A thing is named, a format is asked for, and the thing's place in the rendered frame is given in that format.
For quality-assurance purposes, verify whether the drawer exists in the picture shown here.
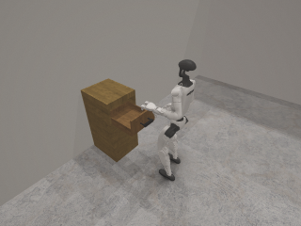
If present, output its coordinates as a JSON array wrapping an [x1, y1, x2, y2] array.
[[110, 101, 155, 137]]

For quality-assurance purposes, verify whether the robot right hand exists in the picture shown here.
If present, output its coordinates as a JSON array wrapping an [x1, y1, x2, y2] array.
[[162, 103, 172, 111]]

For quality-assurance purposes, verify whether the left robot upper arm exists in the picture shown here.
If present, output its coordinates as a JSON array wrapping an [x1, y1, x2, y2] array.
[[171, 86, 182, 121]]

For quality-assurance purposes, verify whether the left robot forearm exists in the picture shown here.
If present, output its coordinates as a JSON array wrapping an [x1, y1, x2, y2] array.
[[153, 106, 179, 121]]

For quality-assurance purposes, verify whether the right robot upper arm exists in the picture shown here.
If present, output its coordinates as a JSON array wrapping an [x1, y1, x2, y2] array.
[[189, 79, 196, 103]]

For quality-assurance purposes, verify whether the robot right foot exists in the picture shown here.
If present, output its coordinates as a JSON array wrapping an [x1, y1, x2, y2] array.
[[168, 153, 181, 164]]

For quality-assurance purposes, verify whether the robot left hand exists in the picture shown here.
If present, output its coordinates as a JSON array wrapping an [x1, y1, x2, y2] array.
[[141, 101, 157, 118]]

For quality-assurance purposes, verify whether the cabinet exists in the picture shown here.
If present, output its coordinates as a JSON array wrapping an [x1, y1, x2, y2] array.
[[81, 78, 138, 162]]

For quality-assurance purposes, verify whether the handle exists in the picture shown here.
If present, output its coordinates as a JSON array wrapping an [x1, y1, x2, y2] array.
[[140, 118, 153, 128]]

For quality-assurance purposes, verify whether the left robot thigh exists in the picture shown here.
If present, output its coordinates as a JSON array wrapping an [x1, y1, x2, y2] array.
[[157, 124, 177, 155]]

